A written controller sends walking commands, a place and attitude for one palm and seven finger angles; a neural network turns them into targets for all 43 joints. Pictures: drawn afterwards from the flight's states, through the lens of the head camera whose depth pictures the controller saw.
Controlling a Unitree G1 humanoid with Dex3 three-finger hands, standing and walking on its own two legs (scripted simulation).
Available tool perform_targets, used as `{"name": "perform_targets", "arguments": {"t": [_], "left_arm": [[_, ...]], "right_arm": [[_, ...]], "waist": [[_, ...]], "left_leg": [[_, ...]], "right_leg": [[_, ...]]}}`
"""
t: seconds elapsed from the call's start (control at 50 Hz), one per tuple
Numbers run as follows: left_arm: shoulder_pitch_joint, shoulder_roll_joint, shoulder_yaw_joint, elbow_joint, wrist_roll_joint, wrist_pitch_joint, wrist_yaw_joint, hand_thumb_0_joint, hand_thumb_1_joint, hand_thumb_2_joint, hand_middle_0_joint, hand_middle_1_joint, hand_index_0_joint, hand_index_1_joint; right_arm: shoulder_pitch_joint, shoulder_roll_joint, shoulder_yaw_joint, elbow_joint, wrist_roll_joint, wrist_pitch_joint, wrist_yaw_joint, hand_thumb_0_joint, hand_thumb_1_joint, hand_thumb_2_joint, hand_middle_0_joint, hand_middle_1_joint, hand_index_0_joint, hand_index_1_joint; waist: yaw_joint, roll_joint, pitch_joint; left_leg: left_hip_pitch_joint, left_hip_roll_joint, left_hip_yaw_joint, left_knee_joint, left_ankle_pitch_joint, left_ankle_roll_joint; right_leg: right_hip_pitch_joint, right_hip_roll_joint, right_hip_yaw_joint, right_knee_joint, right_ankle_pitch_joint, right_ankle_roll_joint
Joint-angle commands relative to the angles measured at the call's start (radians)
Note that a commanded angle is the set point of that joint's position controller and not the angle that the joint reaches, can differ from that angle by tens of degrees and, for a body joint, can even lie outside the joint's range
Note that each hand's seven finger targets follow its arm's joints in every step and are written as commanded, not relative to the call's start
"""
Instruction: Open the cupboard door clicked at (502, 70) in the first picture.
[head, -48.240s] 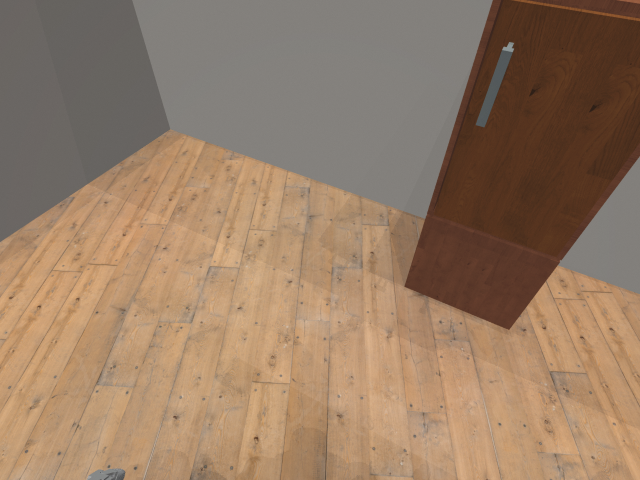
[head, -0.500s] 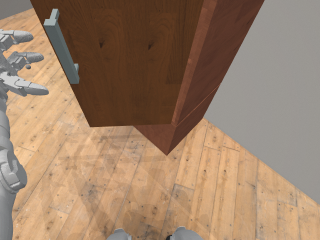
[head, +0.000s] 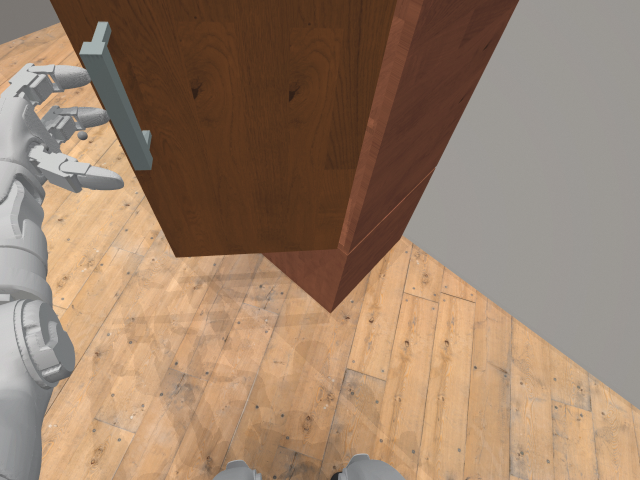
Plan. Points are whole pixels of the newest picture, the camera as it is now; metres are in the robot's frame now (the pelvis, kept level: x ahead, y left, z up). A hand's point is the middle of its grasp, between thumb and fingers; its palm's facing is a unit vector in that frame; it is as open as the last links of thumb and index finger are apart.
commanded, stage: slide the fingers in behind the handle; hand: left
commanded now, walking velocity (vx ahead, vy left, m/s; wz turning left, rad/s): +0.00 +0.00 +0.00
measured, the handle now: (125, 103) +0.55 +0.20 +0.13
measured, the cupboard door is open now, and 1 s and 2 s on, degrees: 48 48 48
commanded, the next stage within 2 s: close the thumb around the handle in 1.10 s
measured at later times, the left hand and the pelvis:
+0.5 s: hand (119, 135) +0.50 +0.20 +0.12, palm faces +0.02 -1.00 +0.00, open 14.0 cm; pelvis +0.00 +0.00 +0.00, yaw +0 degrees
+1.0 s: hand (126, 137) +0.49 +0.19 +0.13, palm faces +0.04 -1.00 -0.01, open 14.0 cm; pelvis +0.00 -0.01 +0.00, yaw +1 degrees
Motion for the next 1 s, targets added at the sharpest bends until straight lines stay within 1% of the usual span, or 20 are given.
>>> {"name": "perform_targets", "arguments": {"t": [0.0,0.04,0.08,0.12,0.16,0.22,0.24,0.28,0.32,0.36,0.44,0.58,0.66,0.74,0.76,0.82,0.86,0.88,0.9,0.98], "left_arm": [[-0.434,0.275,0.007,-0.22,-0.023,-0.055,0.005,0.0,-0.5,0.3,-0.3,-1.2,-0.3,-1.2],[-0.463,0.242,-0.013,-0.247,-0.032,-0.063,0.009,0.0,-0.5,0.3,-0.3,-1.2,-0.3,-1.2],[-0.476,0.198,-0.036,-0.257,-0.038,-0.067,0.012,0.0,-0.5,0.3,-0.3,-1.2,-0.3,-1.2],[-0.454,0.208,-0.015,-0.247,-0.042,-0.065,0.02,0.0,-0.5,0.3,-0.3,-1.2,-0.3,-1.2],[-0.458,0.185,-0.029,-0.242,-0.04,-0.061,0.03,0.0,-0.5,0.3,-0.3,-1.2,-0.3,-1.2],[-0.477,0.174,-0.044,-0.24,-0.027,-0.053,0.052,0.0,-0.5,0.3,-0.3,-1.2,-0.3,-1.2],[-0.466,0.187,-0.023,-0.251,-0.03,-0.059,0.06,0.0,-0.5,0.3,-0.3,-1.2,-0.3,-1.2],[-0.493,0.168,-0.036,-0.285,-0.022,-0.069,0.073,0.0,-0.5,0.3,-0.3,-1.2,-0.3,-1.2],[-0.444,0.195,0.0,-0.295,-0.021,-0.079,0.083,0.0,-0.5,0.3,-0.3,-1.2,-0.3,-1.2],[-0.425,0.157,-0.026,-0.28,-0.025,-0.076,0.086,0.0,-0.5,0.3,-0.3,-1.2,-0.3,-1.2],[-0.418,0.161,-0.026,-0.275,-0.019,-0.063,0.098,0.0,-0.5,0.3,-0.3,-1.2,-0.3,-1.2],[-0.441,0.131,-0.043,-0.281,-0.02,-0.078,0.113,0.0,-0.5,0.3,-0.3,-1.2,-0.3,-1.2],[-0.449,0.073,-0.077,-0.29,-0.027,-0.082,0.118,0.0,-0.5,0.3,-0.3,-1.2,-0.3,-1.2],[-0.465,0.085,-0.065,-0.285,-0.02,-0.085,0.135,0.0,-0.5,0.3,-0.3,-1.2,-0.3,-1.2],[-0.456,0.125,-0.033,-0.284,-0.018,-0.086,0.14,0.0,-0.5,0.3,-0.3,-1.2,-0.3,-1.2],[-0.439,0.141,-0.029,-0.247,-0.008,-0.08,0.142,0.0,-0.5,0.3,-0.3,-1.2,-0.3,-1.2],[-0.461,0.184,-0.011,-0.261,0.0,-0.091,0.142,0.0,-0.5,0.3,-0.3,-1.2,-0.3,-1.2],[-0.462,0.142,-0.044,-0.261,-0.002,-0.091,0.135,0.0,-0.5,0.3,-0.3,-1.2,-0.3,-1.2],[-0.468,0.15,-0.039,-0.252,-0.002,-0.094,0.132,0.0,-0.5,0.3,-0.3,-1.2,-0.3,-1.2],[-0.471,0.146,-0.042,-0.229,-0.018,-0.091,0.111,0.0,-0.5,0.3,-0.3,-1.2,-0.3,-1.2]], "right_arm": [[0.138,-0.178,-0.072,-0.056,0.0,-0.019,-0.014,0.0,-0.9,-0.9,0.2,0.3,0.2,0.3],[0.143,-0.177,-0.073,-0.054,-0.001,-0.021,-0.014,0.0,-0.9,-0.9,0.2,0.3,0.2,0.3],[0.139,-0.172,-0.075,-0.046,-0.002,-0.025,-0.011,0.0,-0.9,-0.9,0.2,0.3,0.2,0.3],[0.145,-0.175,-0.079,-0.041,-0.003,-0.027,-0.009,0.0,-0.9,-0.9,0.2,0.3,0.2,0.3],[0.14,-0.171,-0.076,-0.038,-0.005,-0.028,-0.006,0.0,-0.9,-0.9,0.2,0.3,0.2,0.3],[0.138,-0.17,-0.078,-0.034,-0.004,-0.028,-0.003,0.0,-0.9,-0.9,0.2,0.3,0.2,0.3],[0.145,-0.171,-0.078,-0.039,-0.007,-0.03,-0.004,0.0,-0.9,-0.9,0.2,0.3,0.2,0.3],[0.138,-0.163,-0.08,-0.039,-0.007,-0.034,0.0,0.0,-0.9,-0.9,0.2,0.3,0.2,0.3],[0.14,-0.163,-0.083,-0.043,-0.009,-0.033,0.004,0.0,-0.9,-0.9,0.2,0.3,0.2,0.3],[0.135,-0.159,-0.081,-0.044,-0.007,-0.032,0.007,0.0,-0.9,-0.9,0.2,0.3,0.2,0.3],[0.131,-0.16,-0.079,-0.054,-0.004,-0.026,0.007,0.0,-0.9,-0.9,0.2,0.3,0.2,0.3],[0.123,-0.154,-0.081,-0.045,-0.003,-0.033,0.005,0.0,-0.9,-0.9,0.2,0.3,0.2,0.3],[0.115,-0.149,-0.082,-0.043,-0.003,-0.041,0.006,0.0,-0.9,-0.9,0.2,0.3,0.2,0.3],[0.122,-0.151,-0.081,-0.034,-0.007,-0.044,0.005,0.0,-0.9,-0.9,0.2,0.3,0.2,0.3],[0.118,-0.154,-0.083,-0.034,-0.007,-0.043,0.005,0.0,-0.9,-0.9,0.2,0.3,0.2,0.3],[0.113,-0.153,-0.078,-0.042,-0.004,-0.043,0.003,0.0,-0.9,-0.9,0.2,0.3,0.2,0.3],[0.113,-0.156,-0.076,-0.043,-0.005,-0.042,0.0,0.0,-0.9,-0.9,0.2,0.3,0.2,0.3],[0.11,-0.152,-0.075,-0.047,-0.002,-0.044,0.001,0.0,-0.9,-0.9,0.2,0.3,0.2,0.3],[0.112,-0.153,-0.076,-0.042,-0.002,-0.046,-0.001,0.0,-0.9,-0.9,0.2,0.3,0.2,0.3],[0.116,-0.158,-0.077,-0.038,-0.001,-0.048,-0.005,0.0,-0.9,-0.9,0.2,0.3,0.2,0.3]], "waist": [[0.007,0.138,-0.385],[-0.005,0.118,-0.394],[-0.007,0.152,-0.418],[-0.001,0.112,-0.416],[0.001,0.137,-0.399],[-0.009,0.11,-0.367],[0.002,0.094,-0.393],[0.003,0.143,-0.432],[0.025,0.124,-0.458],[0.017,0.106,-0.432],[0.018,0.088,-0.395],[0.012,0.081,-0.387],[0.006,0.098,-0.4],[0.008,0.092,-0.39],[0.018,0.083,-0.407],[0.018,0.035,-0.372],[0.02,0.065,-0.387],[0.01,0.081,-0.396],[0.008,0.054,-0.382],[-0.002,0.061,-0.388]], "left_leg": [[0.326,-0.026,-0.056,-0.08,0.352,0.016],[0.349,-0.023,-0.063,-0.077,0.374,0.016],[0.385,-0.022,-0.069,-0.076,0.388,0.01],[0.38,-0.02,-0.071,-0.076,0.395,0.012],[0.373,-0.023,-0.068,-0.075,0.397,0.011],[0.342,-0.024,-0.066,-0.082,0.348,0.015],[0.349,-0.026,-0.069,-0.079,0.369,0.016],[0.38,-0.027,-0.066,-0.074,0.396,0.011],[0.385,-0.026,-0.065,-0.07,0.432,0.009],[0.372,-0.027,-0.06,-0.071,0.435,0.012],[0.323,-0.034,-0.048,-0.08,0.388,0.018],[0.323,-0.036,-0.046,-0.088,0.345,0.018],[0.348,-0.039,-0.043,-0.088,0.342,0.018],[0.343,-0.04,-0.048,-0.087,0.349,0.02],[0.337,-0.039,-0.048,-0.087,0.353,0.018],[0.272,-0.045,-0.036,-0.094,0.301,0.023],[0.266,-0.046,-0.036,-0.094,0.3,0.024],[0.283,-0.047,-0.033,-0.093,0.298,0.023],[0.275,-0.044,-0.039,-0.092,0.289,0.023],[0.281,-0.044,-0.036,-0.091,0.29,0.024]], "right_leg": [[0.112,0.028,0.019,-0.07,0.318,-0.009],[0.105,0.03,0.013,-0.065,0.322,-0.011],[0.084,0.031,0.011,-0.063,0.318,-0.011],[0.094,0.032,0.01,-0.065,0.322,-0.01],[0.084,0.029,0.011,-0.064,0.323,-0.011],[0.084,0.027,0.013,-0.071,0.299,-0.008],[0.104,0.028,0.011,-0.064,0.312,-0.011],[0.103,0.026,0.014,-0.058,0.333,-0.01],[0.136,0.029,0.013,-0.051,0.364,-0.012],[0.133,0.03,0.014,-0.054,0.378,-0.009],[0.165,0.027,0.019,-0.06,0.375,-0.01],[0.164,0.025,0.025,-0.07,0.354,-0.008],[0.151,0.024,0.025,-0.075,0.347,-0.008],[0.147,0.023,0.022,-0.07,0.345,-0.011],[0.165,0.022,0.027,-0.068,0.358,-0.009],[0.2,0.019,0.036,-0.077,0.35,-0.004],[0.21,0.016,0.042,-0.073,0.354,-0.005],[0.197,0.018,0.042,-0.075,0.349,-0.004],[0.192,0.018,0.04,-0.076,0.337,-0.005],[0.19,0.019,0.044,-0.081,0.344,-0.003]]}}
